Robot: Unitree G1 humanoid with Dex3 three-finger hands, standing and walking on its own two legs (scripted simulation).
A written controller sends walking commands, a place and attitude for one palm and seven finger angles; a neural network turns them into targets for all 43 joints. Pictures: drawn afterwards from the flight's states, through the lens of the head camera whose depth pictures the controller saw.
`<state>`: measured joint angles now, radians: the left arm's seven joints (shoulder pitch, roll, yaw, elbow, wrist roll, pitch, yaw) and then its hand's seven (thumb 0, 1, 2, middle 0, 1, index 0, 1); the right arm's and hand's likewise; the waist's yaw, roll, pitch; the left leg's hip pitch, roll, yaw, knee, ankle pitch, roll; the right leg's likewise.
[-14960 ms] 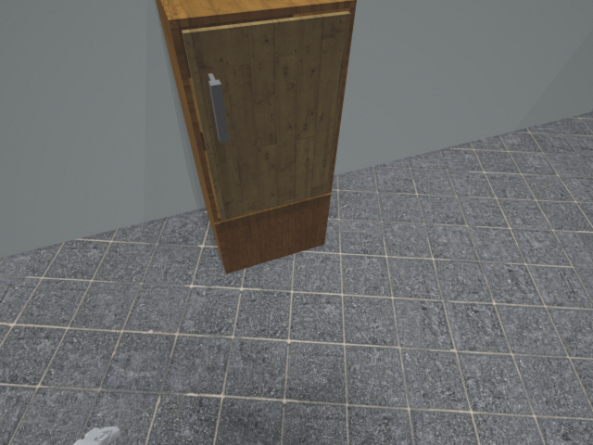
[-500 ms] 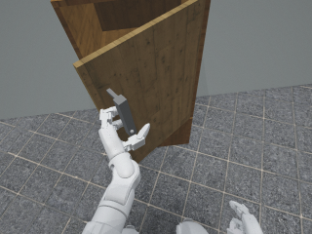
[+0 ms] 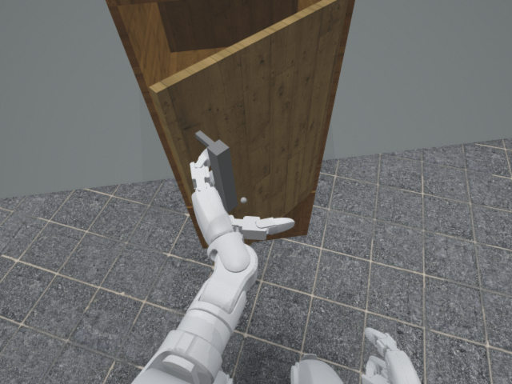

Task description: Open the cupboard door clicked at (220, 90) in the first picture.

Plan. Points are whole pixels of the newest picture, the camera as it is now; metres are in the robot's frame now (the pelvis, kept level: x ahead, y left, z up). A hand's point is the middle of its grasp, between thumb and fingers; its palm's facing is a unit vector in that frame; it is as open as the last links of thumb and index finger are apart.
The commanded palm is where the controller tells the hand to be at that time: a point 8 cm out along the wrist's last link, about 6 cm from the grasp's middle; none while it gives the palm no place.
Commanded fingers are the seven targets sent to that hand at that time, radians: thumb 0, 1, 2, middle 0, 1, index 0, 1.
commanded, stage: slide the hand sideways off the handle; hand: left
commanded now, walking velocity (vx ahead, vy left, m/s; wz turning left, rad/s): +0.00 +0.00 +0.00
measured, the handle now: (216, 172) +0.45 +0.07 +0.06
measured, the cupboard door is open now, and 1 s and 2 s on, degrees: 36 38 38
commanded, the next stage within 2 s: draw the hand back to the body in 1.24 s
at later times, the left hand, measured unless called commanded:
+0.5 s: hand (243, 219) +0.35 +0.02 +0.06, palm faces +0.03 -1.00 +0.00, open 16.4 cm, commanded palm +0.32 +0.09 +0.06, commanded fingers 0.00 -0.50 0.30 -0.15 -0.30 -0.15 -0.30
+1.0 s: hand (212, 252) +0.30 +0.07 +0.05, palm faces +0.07 -1.00 -0.02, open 16.3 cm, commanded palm +0.27 +0.13 +0.06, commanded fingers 0.00 -0.50 0.30 -0.15 -0.30 -0.15 -0.30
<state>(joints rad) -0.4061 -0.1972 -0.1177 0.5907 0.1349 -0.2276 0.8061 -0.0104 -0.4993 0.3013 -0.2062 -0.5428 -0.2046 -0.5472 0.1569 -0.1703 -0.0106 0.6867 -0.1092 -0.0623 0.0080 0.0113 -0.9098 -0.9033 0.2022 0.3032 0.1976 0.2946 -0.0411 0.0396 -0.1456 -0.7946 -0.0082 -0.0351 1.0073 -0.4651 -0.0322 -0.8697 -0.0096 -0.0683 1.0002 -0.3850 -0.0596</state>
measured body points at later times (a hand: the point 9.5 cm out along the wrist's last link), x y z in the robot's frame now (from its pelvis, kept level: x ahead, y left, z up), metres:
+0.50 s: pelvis +0.02 +0.02 +0.01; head +0.08 +0.01 +0.45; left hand +0.35 +0.08 +0.06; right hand +0.15 -0.21 -0.11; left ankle +0.02 +0.14 -0.67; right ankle +0.06 -0.09 -0.67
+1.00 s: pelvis +0.03 +0.01 +0.01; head +0.09 -0.01 +0.45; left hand +0.29 +0.12 +0.06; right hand +0.22 -0.21 -0.09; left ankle +0.02 +0.14 -0.67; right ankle +0.06 -0.09 -0.67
